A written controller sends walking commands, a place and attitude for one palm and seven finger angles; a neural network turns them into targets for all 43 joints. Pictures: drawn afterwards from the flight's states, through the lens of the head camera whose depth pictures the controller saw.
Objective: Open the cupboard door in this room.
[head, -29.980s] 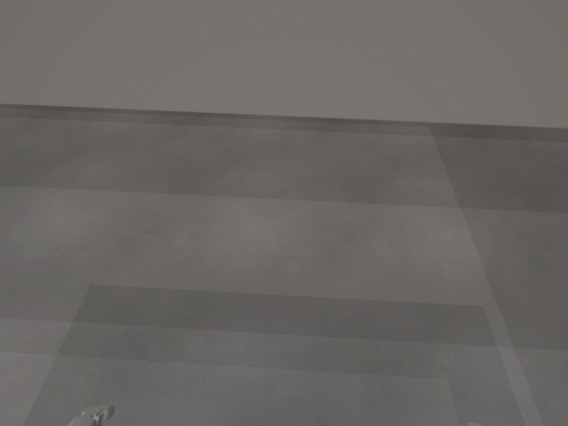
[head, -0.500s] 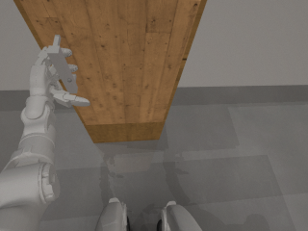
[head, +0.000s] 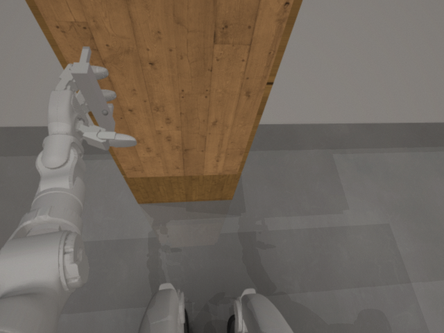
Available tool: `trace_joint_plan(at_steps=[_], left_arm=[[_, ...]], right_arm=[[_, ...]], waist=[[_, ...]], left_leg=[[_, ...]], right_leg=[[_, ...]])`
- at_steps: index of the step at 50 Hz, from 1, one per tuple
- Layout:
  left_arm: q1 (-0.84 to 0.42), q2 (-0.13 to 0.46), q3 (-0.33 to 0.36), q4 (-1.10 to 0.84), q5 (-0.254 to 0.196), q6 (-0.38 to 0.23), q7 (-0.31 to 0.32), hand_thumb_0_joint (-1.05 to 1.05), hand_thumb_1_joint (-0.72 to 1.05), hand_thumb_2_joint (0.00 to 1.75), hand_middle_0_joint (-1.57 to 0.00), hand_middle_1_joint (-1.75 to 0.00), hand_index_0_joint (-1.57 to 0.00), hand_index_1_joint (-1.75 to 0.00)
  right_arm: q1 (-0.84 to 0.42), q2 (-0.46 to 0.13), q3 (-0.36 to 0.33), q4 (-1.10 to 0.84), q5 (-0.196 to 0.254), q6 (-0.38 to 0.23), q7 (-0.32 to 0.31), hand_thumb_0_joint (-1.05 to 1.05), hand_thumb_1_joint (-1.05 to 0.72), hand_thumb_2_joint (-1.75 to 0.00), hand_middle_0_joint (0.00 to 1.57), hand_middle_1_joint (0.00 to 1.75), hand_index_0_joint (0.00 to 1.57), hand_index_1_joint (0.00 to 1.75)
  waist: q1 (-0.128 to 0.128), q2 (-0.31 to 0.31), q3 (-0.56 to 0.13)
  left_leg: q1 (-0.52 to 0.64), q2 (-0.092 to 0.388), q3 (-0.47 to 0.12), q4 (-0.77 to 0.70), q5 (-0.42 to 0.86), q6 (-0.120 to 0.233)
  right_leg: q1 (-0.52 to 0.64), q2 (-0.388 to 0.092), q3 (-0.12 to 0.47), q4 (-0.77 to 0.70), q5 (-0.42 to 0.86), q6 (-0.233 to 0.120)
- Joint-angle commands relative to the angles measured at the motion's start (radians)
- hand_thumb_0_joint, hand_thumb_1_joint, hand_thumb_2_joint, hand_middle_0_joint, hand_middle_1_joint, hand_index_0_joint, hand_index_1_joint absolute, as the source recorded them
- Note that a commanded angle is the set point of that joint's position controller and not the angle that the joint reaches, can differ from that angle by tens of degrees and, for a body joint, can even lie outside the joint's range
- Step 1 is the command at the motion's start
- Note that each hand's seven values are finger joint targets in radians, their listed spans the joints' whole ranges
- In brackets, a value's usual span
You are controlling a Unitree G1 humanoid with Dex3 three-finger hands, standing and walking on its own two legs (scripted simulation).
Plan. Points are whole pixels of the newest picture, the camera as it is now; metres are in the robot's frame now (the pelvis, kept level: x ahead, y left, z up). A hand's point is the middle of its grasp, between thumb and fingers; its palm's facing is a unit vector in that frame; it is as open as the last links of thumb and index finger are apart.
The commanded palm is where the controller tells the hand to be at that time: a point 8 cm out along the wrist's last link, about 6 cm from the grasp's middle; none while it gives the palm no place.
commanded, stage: close the thumb around the handle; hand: left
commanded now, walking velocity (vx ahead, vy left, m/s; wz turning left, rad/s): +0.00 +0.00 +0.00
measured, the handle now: (98, 92) +0.53 +0.21 +0.05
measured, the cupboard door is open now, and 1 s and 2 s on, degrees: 0 6 46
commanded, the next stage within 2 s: pull the door open along its arc in 0.56 s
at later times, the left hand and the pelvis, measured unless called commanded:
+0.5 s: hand (108, 110) +0.49 +0.18 +0.06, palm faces +0.03 -1.00 -0.01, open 5.8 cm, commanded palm +0.48 +0.22 +0.06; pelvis +0.00 +0.00 +0.00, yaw +0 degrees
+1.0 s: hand (112, 128) +0.45 +0.17 +0.06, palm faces +0.02 -1.00 +0.01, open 5.6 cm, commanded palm +0.40 +0.21 +0.06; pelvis +0.01 +0.00 +0.01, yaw -1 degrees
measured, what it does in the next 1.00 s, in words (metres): stands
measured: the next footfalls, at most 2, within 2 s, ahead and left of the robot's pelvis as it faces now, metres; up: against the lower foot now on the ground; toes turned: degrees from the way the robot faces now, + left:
none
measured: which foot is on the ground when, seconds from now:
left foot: down 0.00-1.00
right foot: down 0.00-1.00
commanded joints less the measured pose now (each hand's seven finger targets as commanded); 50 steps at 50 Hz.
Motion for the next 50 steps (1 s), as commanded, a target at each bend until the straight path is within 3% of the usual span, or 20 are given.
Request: trace_joint_plan(at_steps=[1, 2, 4, 5, 7, 10, 12, 16, 18, 21, 26, 27, 29, 33, 34, 37, 40, 42, 47, 50], left_arm=[[-0.451, 0.239, 0.036, -0.207, -0.003, -0.066, -0.01, 0.0, -0.05, 0.49, -0.33, -1.25, -0.33, -1.25], [-0.449, 0.225, 0.022, -0.204, -0.001, -0.064, -0.013, 0.0, 0.0, 0.52, -0.34, -1.25, -0.34, -1.25], [-0.436, 0.253, 0.04, -0.183, 0.0, -0.058, -0.017, 0.0, 0.12, 0.56, -0.34, -1.27, -0.34, -1.27], [-0.445, 0.232, 0.021, -0.18, -0.003, -0.054, -0.021, 0.0, 0.17, 0.59, -0.35, -1.27, -0.35, -1.27], [-0.461, 0.215, 0.009, -0.211, -0.005, -0.064, -0.028, 0.0, 0.28, 0.64, -0.36, -1.28, -0.36, -1.28], [-0.466, 0.198, -0.001, -0.197, -0.013, -0.053, -0.027, 0.0, 0.45, 0.71, -0.37, -1.3, -0.37, -1.3], [-0.451, 0.262, 0.055, -0.175, -0.016, -0.049, -0.023, 0.0, 0.56, 0.76, -0.38, -1.31, -0.38, -1.31], [-0.478, 0.213, 0.009, -0.226, -0.008, -0.055, -0.025, 0.0, 0.79, 0.85, -0.39, -1.34, -0.39, -1.34], [-0.434, 0.236, 0.035, -0.2, -0.007, -0.047, -0.023, 0.0, 0.9, 0.9, -0.4, -1.35, -0.4, -1.35], [-0.484, 0.2, -0.005, -0.2, -0.004, -0.045, -0.021, 0.0, 0.9, 0.9, -0.4, -1.35, -0.4, -1.35], [-0.482, 0.279, 0.061, -0.201, 0.001, -0.049, -0.003, 0.0, 0.9, 0.9, -0.4, -1.35, -0.4, -1.35], [-0.47, 0.27, 0.054, -0.208, 0.008, -0.051, -0.004, 0.0, 0.9, 0.9, -0.4, -1.35, -0.4, -1.35], [-0.44, 0.274, 0.06, -0.191, 0.006, -0.049, -0.004, 0.0, 0.9, 0.9, -0.4, -1.35, -0.4, -1.35], [-0.413, 0.286, 0.075, -0.181, 0.001, -0.047, -0.011, 0.0, 0.9, 0.9, -0.4, -1.35, -0.4, -1.35], [-0.417, 0.216, 0.021, -0.204, -0.008, -0.046, -0.016, 0.0, 0.9, 0.9, -0.4, -1.35, -0.4, -1.35], [-0.348, 0.217, 0.041, -0.241, -0.025, -0.054, -0.018, 0.0, 0.9, 0.9, -0.4, -1.35, -0.4, -1.35], [-0.243, 0.188, 0.032, -0.26, -0.031, -0.048, -0.021, 0.0, 0.9, 0.9, -0.4, -1.35, -0.4, -1.35], [-0.176, 0.171, 0.026, -0.31, -0.04, -0.049, -0.023, 0.0, 0.9, 0.9, -0.4, -1.35, -0.4, -1.35], [0.061, 0.054, -0.032, -0.474, -0.083, -0.028, -0.016, 0.0, 0.9, 0.9, -0.4, -1.35, -0.4, -1.35], [0.205, -0.013, -0.085, -0.623, -0.093, -0.024, -0.001, 0.0, 0.9, 0.9, -0.4, -1.35, -0.4, -1.35]], right_arm=[[0.147, -0.183, -0.063, -0.051, 0.001, -0.019, -0.017, 0.0, -0.9, -0.9, 0.2, 0.3, 0.2, 0.3], [0.142, -0.179, -0.06, -0.054, 0.002, -0.019, -0.016, 0.0, -0.9, -0.9, 0.2, 0.3, 0.2, 0.3], [0.143, -0.182, -0.058, -0.056, 0.003, -0.017, -0.018, 0.0, -0.9, -0.9, 0.2, 0.3, 0.2, 0.3], [0.142, -0.179, -0.056, -0.058, 0.004, -0.016, -0.017, 0.0, -0.9, -0.9, 0.2, 0.3, 0.2, 0.3], [0.143, -0.178, -0.06, -0.058, 0.003, -0.02, -0.016, 0.0, -0.9, -0.9, 0.2, 0.3, 0.2, 0.3], [0.142, -0.18, -0.061, -0.054, 0.003, -0.021, -0.017, 0.0, -0.9, -0.9, 0.2, 0.3, 0.2, 0.3], [0.149, -0.188, -0.059, -0.053, 0.003, -0.021, -0.021, 0.0, -0.9, -0.9, 0.2, 0.3, 0.2, 0.3], [0.153, -0.177, -0.061, -0.058, 0.001, -0.021, -0.017, 0.0, -0.9, -0.9, 0.2, 0.3, 0.2, 0.3], [0.154, -0.181, -0.064, -0.054, 0.003, -0.017, -0.017, 0.0, -0.9, -0.9, 0.2, 0.3, 0.2, 0.3], [0.153, -0.178, -0.059, -0.054, 0.003, -0.018, -0.017, 0.0, -0.9, -0.9, 0.2, 0.3, 0.2, 0.3], [0.157, -0.185, -0.059, -0.055, -0.001, -0.02, -0.021, 0.0, -0.9, -0.9, 0.2, 0.3, 0.2, 0.3], [0.155, -0.18, -0.058, -0.057, 0.0, -0.019, -0.02, 0.0, -0.9, -0.9, 0.2, 0.3, 0.2, 0.3], [0.149, -0.179, -0.057, -0.062, 0.002, -0.018, -0.02, 0.0, -0.9, -0.9, 0.2, 0.3, 0.2, 0.3], [0.146, -0.177, -0.054, -0.071, 0.004, -0.018, -0.02, 0.0, -0.9, -0.9, 0.2, 0.3, 0.2, 0.3], [0.138, -0.169, -0.054, -0.076, 0.006, -0.02, -0.017, 0.0, -0.9, -0.9, 0.2, 0.3, 0.2, 0.3], [0.137, -0.174, -0.061, -0.081, 0.004, -0.021, -0.012, 0.0, -0.9, -0.9, 0.2, 0.3, 0.2, 0.3], [0.125, -0.166, -0.064, -0.099, 0.009, -0.016, -0.005, 0.0, -0.9, -0.9, 0.2, 0.3, 0.2, 0.3], [0.115, -0.165, -0.067, -0.111, 0.014, -0.013, -0.002, 0.0, -0.9, -0.9, 0.2, 0.3, 0.2, 0.3], [0.08, -0.15, -0.077, -0.154, 0.028, -0.013, 0.009, 0.0, -0.9, -0.9, 0.2, 0.3, 0.2, 0.3], [0.06, -0.143, -0.084, -0.175, 0.032, -0.021, 0.016, 0.0, -0.9, -0.9, 0.2, 0.3, 0.2, 0.3]], waist=[[-0.034, 0.096, -0.455], [-0.033, 0.103, -0.459], [-0.033, 0.094, -0.439], [-0.04, 0.087, -0.428], [-0.036, 0.128, -0.471], [-0.049, 0.102, -0.448], [-0.037, 0.087, -0.451], [-0.039, 0.132, -0.493], [-0.034, 0.099, -0.49], [-0.054, 0.106, -0.44], [-0.039, 0.099, -0.463], [-0.031, 0.111, -0.483], [-0.03, 0.077, -0.461], [-0.022, 0.08, -0.455], [-0.033, 0.088, -0.453], [-0.006, 0.094, -0.491], [0.016, 0.054, -0.475], [0.033, 0.069, -0.486], [0.063, 0.017, -0.468], [0.082, 0.029, -0.464]], left_leg=[[0.497, -0.012, -0.087, -0.118, 0.295, -0.007], [0.495, -0.014, -0.084, -0.116, 0.301, -0.008], [0.471, -0.013, -0.082, -0.115, 0.289, -0.008], [0.463, -0.014, -0.082, -0.115, 0.283, -0.006], [0.518, -0.01, -0.089, -0.113, 0.313, -0.01], [0.497, -0.011, -0.088, -0.111, 0.291, -0.007], [0.473, -0.01, -0.087, -0.108, 0.297, -0.006], [0.519, -0.011, -0.088, -0.103, 0.338, -0.007], [0.504, -0.01, -0.083, -0.1, 0.335, -0.007], [0.49, -0.011, -0.089, -0.107, 0.304, -0.005], [0.47, -0.013, -0.085, -0.104, 0.295, -0.002], [0.485, -0.013, -0.082, -0.105, 0.317, -0.005], [0.448, -0.015, -0.074, -0.105, 0.289, -0.003], [0.424, -0.018, -0.066, -0.104, 0.29, -0.002], [0.432, -0.019, -0.063, -0.108, 0.278, -0.002], [0.472, -0.017, -0.063, -0.113, 0.317, -0.006], [0.438, -0.023, -0.05, -0.125, 0.306, -0.005], [0.473, -0.022, -0.047, -0.135, 0.341, -0.009], [0.486, -0.027, -0.027, -0.167, 0.384, -0.008], [0.539, -0.023, -0.027, -0.187, 0.44, -0.013]], right_leg=[[0.049, 0.023, 0.044, -0.149, 0.263, -0.009], [0.05, 0.022, 0.045, -0.149, 0.271, -0.007], [0.055, 0.022, 0.046, -0.148, 0.267, -0.007], [0.055, 0.022, 0.046, -0.15, 0.265, -0.005], [0.03, 0.022, 0.041, -0.142, 0.271, -0.009], [0.026, 0.022, 0.043, -0.151, 0.258, -0.005], [0.042, 0.022, 0.044, -0.143, 0.267, -0.006], [0.037, 0.022, 0.043, -0.135, 0.294, -0.008], [0.05, 0.023, 0.044, -0.141, 0.3, -0.005], [0.024, 0.023, 0.04, -0.144, 0.272, -0.006], [0.049, 0.022, 0.049, -0.142, 0.267, -0.005], [0.057, 0.02, 0.048, -0.139, 0.286, -0.005], [0.078, 0.021, 0.053, -0.147, 0.28, -0.001], [0.105, 0.022, 0.058, -0.146, 0.295, -0.002], [0.095, 0.022, 0.057, -0.15, 0.287, 0.0], [0.111, 0.021, 0.052, -0.145, 0.317, -0.004], [0.164, 0.023, 0.054, -0.151, 0.332, -0.002], [0.169, 0.022, 0.048, -0.148, 0.36, -0.006], [0.247, 0.023, 0.043, -0.17, 0.435, -0.003], [0.264, 0.023, 0.032, -0.172, 0.471, -0.005]])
